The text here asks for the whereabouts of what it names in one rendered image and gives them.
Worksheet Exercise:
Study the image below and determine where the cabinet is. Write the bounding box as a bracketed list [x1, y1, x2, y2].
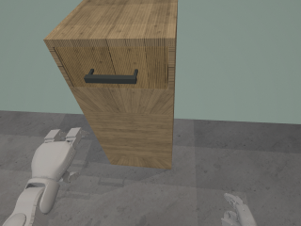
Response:
[43, 0, 178, 170]

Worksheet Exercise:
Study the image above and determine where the right robot hand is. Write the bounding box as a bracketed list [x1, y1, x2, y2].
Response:
[221, 193, 258, 226]

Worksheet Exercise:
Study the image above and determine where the handle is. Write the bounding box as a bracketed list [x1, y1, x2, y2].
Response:
[84, 69, 138, 85]

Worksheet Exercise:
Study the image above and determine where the drawer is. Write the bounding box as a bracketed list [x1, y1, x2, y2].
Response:
[55, 46, 168, 89]

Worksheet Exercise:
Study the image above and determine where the left robot hand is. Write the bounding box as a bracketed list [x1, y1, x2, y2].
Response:
[31, 127, 89, 186]

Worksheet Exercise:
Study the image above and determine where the robot left forearm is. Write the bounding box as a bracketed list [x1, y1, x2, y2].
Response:
[2, 177, 60, 226]

